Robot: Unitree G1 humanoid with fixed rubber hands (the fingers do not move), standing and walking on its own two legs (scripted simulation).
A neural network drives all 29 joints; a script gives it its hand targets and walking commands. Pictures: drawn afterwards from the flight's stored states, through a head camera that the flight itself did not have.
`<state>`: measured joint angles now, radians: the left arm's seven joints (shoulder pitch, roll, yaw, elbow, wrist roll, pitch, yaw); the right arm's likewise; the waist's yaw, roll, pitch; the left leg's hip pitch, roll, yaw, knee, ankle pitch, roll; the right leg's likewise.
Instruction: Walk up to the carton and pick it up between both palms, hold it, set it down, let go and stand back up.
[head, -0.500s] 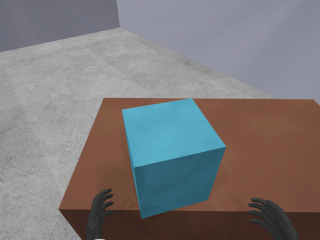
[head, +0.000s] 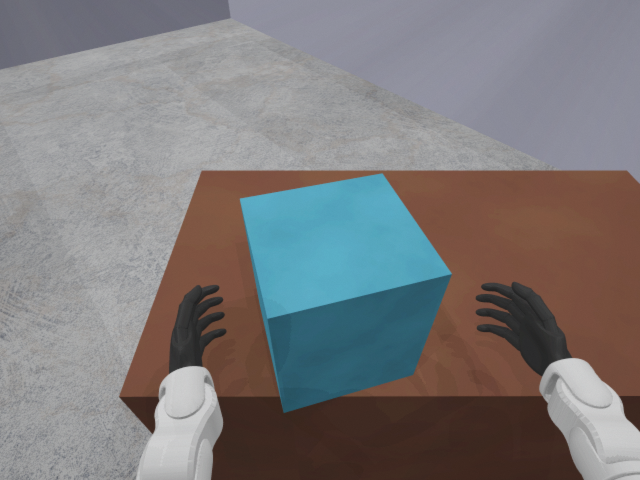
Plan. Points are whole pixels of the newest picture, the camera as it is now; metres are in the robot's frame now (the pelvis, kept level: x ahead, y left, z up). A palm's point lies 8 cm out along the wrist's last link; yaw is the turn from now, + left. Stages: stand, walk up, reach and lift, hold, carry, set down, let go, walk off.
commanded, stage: reach and lift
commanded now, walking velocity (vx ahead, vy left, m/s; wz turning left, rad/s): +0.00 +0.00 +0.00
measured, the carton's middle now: (332, 293) +0.39 +0.04 +0.01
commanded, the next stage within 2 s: none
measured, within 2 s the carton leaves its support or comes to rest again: neither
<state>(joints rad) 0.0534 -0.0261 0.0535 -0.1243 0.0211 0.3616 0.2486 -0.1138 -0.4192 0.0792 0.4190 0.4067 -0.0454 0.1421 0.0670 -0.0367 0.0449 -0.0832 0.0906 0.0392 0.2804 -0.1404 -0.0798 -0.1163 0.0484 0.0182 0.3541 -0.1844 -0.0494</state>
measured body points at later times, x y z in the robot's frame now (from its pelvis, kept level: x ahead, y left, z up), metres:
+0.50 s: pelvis +0.00 -0.01 +0.00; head +0.02 -0.01 +0.45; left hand +0.29 +0.22 +0.11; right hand +0.39 -0.19 +0.10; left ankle +0.01 +0.17 -0.75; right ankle +0.01 -0.09 -0.75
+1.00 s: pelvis -0.01 +0.00 +0.00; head +0.02 -0.01 +0.45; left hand +0.32 +0.24 +0.16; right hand +0.44 -0.16 +0.14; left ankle +0.01 +0.17 -0.75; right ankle +0.01 -0.09 -0.75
